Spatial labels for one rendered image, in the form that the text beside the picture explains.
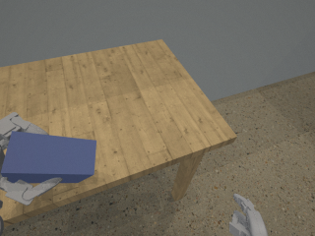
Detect sponge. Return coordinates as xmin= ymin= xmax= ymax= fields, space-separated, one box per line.
xmin=0 ymin=131 xmax=96 ymax=184

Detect robot left hand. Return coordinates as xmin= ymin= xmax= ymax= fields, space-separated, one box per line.
xmin=0 ymin=112 xmax=63 ymax=206

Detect table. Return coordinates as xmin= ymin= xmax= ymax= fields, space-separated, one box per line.
xmin=0 ymin=39 xmax=237 ymax=227

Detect robot right hand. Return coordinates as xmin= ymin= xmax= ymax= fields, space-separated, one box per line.
xmin=229 ymin=193 xmax=269 ymax=236

